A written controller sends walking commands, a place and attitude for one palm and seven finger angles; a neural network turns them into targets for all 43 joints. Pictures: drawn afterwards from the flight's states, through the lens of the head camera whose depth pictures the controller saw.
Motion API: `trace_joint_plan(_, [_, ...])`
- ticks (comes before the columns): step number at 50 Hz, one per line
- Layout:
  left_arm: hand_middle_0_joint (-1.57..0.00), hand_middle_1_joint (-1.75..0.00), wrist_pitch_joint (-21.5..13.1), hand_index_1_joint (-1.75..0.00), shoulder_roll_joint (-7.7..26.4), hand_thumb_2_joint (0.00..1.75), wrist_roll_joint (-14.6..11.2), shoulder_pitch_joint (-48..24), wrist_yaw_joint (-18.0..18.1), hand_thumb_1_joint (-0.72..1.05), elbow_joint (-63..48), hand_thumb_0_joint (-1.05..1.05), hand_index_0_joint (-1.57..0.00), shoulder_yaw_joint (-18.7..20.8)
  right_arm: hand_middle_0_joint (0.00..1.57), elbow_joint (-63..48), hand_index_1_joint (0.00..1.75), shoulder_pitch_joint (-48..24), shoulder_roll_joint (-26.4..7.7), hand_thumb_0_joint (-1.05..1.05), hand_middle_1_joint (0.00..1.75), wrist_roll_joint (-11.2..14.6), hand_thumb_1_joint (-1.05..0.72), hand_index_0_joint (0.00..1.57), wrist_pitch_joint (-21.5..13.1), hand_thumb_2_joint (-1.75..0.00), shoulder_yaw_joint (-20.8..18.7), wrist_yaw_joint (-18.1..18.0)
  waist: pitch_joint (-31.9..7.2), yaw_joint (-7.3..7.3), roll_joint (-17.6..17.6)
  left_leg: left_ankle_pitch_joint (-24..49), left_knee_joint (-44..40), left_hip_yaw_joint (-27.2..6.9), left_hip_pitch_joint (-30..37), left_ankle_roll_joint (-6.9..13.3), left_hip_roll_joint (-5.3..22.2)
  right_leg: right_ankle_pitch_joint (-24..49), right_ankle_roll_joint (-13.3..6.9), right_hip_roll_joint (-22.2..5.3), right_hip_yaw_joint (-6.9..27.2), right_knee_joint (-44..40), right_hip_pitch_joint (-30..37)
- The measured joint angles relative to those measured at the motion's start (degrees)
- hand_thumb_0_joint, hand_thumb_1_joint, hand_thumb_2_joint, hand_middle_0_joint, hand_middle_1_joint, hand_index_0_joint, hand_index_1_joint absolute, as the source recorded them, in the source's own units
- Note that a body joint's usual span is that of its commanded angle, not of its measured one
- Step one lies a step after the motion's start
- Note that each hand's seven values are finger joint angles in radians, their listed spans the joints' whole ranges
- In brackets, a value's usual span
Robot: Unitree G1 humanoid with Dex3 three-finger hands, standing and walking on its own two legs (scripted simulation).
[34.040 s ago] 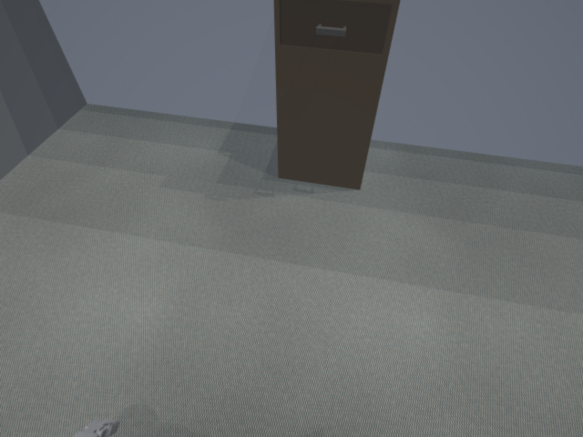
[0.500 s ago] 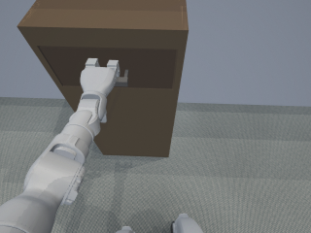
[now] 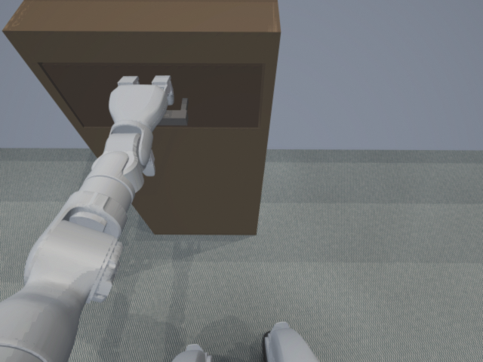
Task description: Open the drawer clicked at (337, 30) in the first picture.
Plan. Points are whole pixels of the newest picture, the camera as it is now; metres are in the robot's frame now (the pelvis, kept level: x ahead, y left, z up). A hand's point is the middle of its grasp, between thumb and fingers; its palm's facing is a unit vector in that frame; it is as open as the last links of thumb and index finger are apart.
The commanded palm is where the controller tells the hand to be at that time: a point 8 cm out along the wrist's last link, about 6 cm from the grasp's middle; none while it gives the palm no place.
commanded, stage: lift the hand off the handle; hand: left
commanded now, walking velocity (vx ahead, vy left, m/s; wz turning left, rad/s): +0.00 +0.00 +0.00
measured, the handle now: (160, 110) +0.56 +0.11 +0.04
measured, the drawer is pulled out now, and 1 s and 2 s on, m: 0.00 0.00 0.00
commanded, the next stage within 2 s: draw the hand back to the body in 1.06 s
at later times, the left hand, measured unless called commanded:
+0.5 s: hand (146, 102) +0.52 +0.12 +0.11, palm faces +0.03 -0.02 -1.00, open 13.5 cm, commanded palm +0.49 +0.12 +0.18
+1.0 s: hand (139, 64) +0.52 +0.11 +0.18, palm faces +0.03 +0.00 -1.00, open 13.7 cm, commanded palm +0.50 +0.12 +0.24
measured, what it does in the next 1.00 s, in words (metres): stands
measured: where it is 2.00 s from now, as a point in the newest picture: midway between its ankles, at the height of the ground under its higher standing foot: outside the picture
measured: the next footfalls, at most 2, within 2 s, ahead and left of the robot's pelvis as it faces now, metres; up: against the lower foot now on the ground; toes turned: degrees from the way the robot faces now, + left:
none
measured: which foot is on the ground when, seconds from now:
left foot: down 0.00-1.00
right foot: down 0.00-1.00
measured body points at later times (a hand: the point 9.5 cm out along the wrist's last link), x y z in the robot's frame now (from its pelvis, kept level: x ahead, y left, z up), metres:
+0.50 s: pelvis +0.04 +0.00 +0.03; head +0.11 -0.02 +0.48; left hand +0.51 +0.12 +0.16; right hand +0.10 -0.26 -0.11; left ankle +0.00 +0.12 -0.69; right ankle +0.07 -0.12 -0.69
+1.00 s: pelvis +0.05 -0.01 +0.04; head +0.08 -0.05 +0.49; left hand +0.51 +0.11 +0.23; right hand +0.17 -0.26 -0.10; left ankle +0.00 +0.12 -0.69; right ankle +0.07 -0.12 -0.69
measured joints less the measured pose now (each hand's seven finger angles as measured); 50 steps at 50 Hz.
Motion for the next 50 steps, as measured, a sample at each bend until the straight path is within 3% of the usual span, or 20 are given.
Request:
trace_joint_plan(7, [-0.33,-1.24,-3.04,-1.21,-0.97,0.30,0.56,2.25,1.96,-0.49,-1.78,0.00,-0.33,0.60,0.20,0.98,0.30,0.71,0.24,0.01,0.30,-0.13,-0.91,0.20,-0.54,-0.90,-0.19,0.13,0.74,0.30,0.37,0.91,-3.81,0.15,4.02,0.17,0.02,0.78,0.11,-0.01,0.18,-3.62,3.95])
trace_joint_plan(15, [-0.40,-1.24,-1.27,-1.23,-3.06,0.30,0.55,4.59,2.45,-0.49,-3.59,0.00,-0.37,0.95,0.20,1.58,0.30,-0.69,0.11,0.01,0.30,-0.38,-0.91,0.20,0.46,-0.90,-0.65,0.59,1.15,1.27,0.88,1.68,-8.37,0.57,9.26,0.33,0.03,1.22,0.25,-0.01,0.63,-7.44,8.78])
trace_joint_plan(21, [-0.41,-1.22,-0.74,-1.23,-3.63,0.30,-0.17,6.71,0.58,-0.49,-7.21,0.00,-0.38,0.14,0.20,1.25,0.30,-2.42,0.22,0.01,0.30,-0.06,-0.91,0.20,1.10,-0.90,-0.82,0.30,1.47,2.51,1.15,2.27,-11.90,0.48,14.11,0.28,0.06,1.35,0.20,-0.03,0.56,-10.27,13.38])
trace_joint_plan(32, [-0.38,-1.22,2.81,-1.22,-5.61,0.30,-2.12,5.97,-4.16,-0.49,-12.18,0.00,-0.36,-4.90,0.20,1.06,0.30,-6.33,-0.13,0.01,0.30,0.72,-0.91,0.20,3.06,-0.90,-0.60,1.00,1.29,5.46,1.42,3.39,-16.69,-0.85,21.09,-0.11,-0.19,1.15,-0.18,-0.49,-0.72,-13.62,20.23])
trace_joint_plan(50, [-0.37,-1.22,1.76,-1.21,-3.01,0.30,-4.06,4.31,-12.34,-0.49,-16.35,0.00,-0.35,-4.21,0.20,-0.13,0.30,-9.04,-0.06,0.01,0.30,1.29,-0.91,0.20,4.24,-0.90,1.10,-0.40,2.50,6.20,1.57,5.34,-21.44,-1.03,26.88,-0.82,0.19,1.98,-0.91,-0.19,-0.93,-16.32,25.11])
